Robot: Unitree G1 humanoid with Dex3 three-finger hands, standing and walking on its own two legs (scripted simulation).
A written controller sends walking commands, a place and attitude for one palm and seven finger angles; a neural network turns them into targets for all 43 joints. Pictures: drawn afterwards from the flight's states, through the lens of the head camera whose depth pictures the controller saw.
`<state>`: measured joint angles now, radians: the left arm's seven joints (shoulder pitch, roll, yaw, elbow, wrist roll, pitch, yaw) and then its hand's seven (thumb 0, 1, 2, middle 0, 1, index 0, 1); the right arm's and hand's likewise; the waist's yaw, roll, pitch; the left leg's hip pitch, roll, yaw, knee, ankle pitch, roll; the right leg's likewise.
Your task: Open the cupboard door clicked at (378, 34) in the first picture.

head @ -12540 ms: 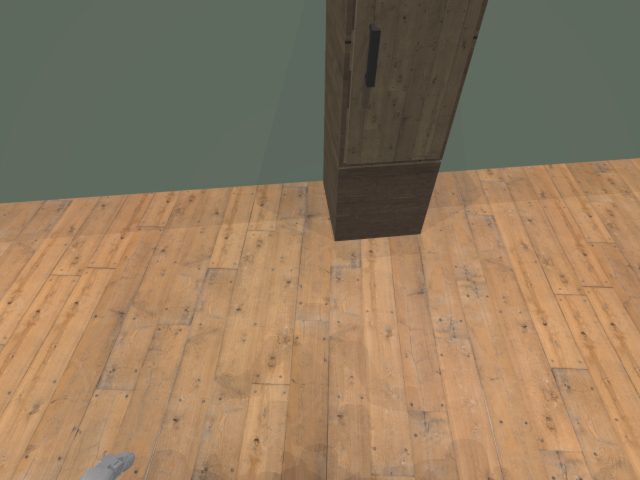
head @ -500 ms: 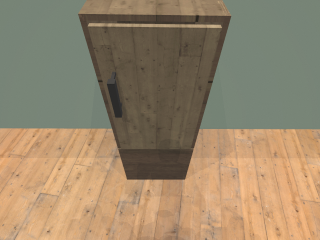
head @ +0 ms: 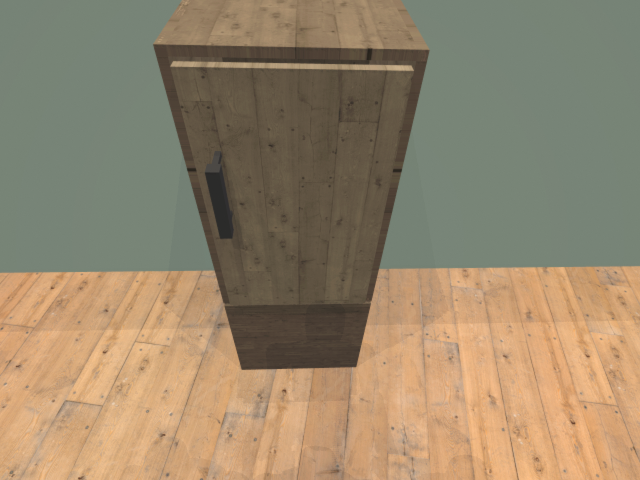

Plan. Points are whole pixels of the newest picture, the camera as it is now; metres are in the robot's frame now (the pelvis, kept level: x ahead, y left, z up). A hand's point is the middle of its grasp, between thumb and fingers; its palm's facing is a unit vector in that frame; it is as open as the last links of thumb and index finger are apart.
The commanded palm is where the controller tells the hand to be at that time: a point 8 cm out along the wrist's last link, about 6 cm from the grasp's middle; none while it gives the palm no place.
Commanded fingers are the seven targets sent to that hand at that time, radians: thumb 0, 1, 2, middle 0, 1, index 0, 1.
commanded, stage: look again from close up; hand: left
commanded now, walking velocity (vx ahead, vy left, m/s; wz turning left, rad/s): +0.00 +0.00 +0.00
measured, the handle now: (222, 196) +0.55 +0.19 +0.03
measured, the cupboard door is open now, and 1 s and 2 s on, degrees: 0 0 0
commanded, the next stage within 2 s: raise the hand with hooked fingers in 0.50 s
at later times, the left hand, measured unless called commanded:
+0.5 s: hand out of the picture -0.01 +0.19 -0.19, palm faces +0.04 -0.99 -0.16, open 7.3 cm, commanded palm none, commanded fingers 0.00 0.90 0.90 -0.20 -0.30 -0.20 -0.30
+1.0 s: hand (184, 463) +0.16 +0.17 -0.05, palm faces +0.01 -1.00 +0.04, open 8.4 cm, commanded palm +0.12 +0.26 -0.05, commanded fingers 0.00 0.41 0.69 -0.23 -0.62 -0.23 -0.62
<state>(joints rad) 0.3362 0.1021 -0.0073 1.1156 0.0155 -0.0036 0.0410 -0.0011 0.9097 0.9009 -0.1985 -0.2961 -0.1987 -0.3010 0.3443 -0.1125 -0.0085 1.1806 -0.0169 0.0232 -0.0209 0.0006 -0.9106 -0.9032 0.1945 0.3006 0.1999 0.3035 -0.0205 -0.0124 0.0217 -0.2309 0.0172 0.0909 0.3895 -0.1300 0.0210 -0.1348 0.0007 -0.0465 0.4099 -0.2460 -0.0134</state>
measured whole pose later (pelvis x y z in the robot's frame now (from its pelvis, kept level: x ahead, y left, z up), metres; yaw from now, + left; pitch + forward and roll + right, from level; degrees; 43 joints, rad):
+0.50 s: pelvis -0.01 +0.03 -0.01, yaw +2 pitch -2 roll -1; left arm 0.34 0.15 -0.01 1.05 0.02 -0.02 0.05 0.00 0.91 0.90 -0.20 -0.30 -0.20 -0.30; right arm 0.30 -0.15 0.00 1.06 -0.02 -0.01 -0.01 0.01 -0.93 -0.90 0.20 0.30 0.20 0.30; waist -0.01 -0.02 0.00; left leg -0.29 -0.02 0.08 0.49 -0.17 0.06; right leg -0.18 -0.04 -0.06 0.49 -0.28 0.02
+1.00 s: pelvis -0.04 +0.00 -0.08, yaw +4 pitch +7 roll -1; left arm 0.35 0.18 0.08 0.17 -0.22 -0.42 -0.26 0.00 0.65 0.78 -0.22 -0.47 -0.22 -0.48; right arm 0.17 -0.25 -0.02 0.51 0.03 -0.21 -0.01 0.01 -0.90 -0.90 0.20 0.30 0.20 0.30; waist -0.01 -0.03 -0.12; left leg -0.81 -0.02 0.02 1.04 -0.35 0.04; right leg -0.70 0.03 -0.05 1.08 -0.50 -0.04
